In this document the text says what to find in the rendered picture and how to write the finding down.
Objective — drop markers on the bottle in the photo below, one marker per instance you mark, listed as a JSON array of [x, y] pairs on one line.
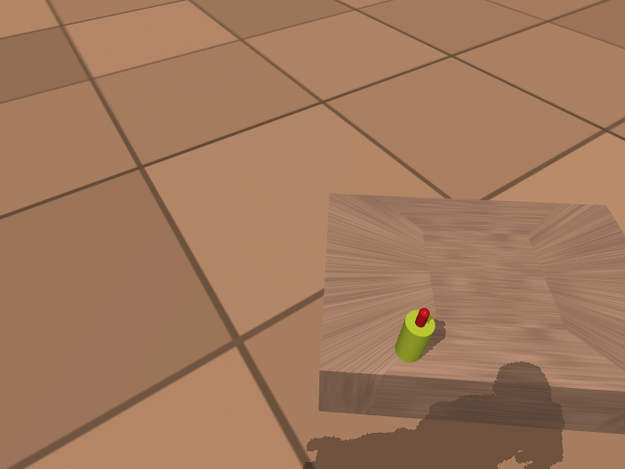
[[415, 334]]

